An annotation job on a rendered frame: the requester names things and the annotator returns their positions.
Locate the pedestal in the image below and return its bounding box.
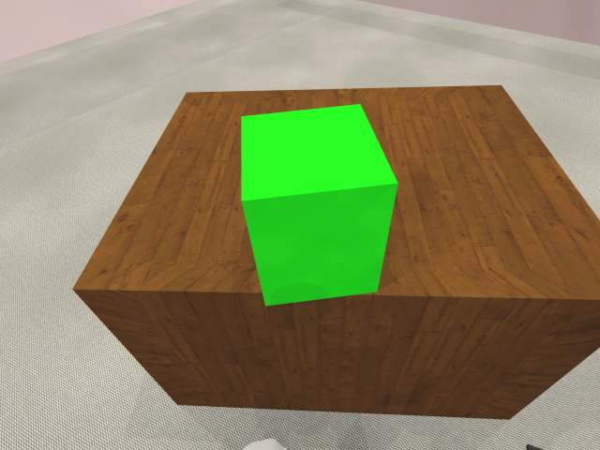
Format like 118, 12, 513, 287
72, 85, 600, 420

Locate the carton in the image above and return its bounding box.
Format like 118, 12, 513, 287
242, 104, 398, 306

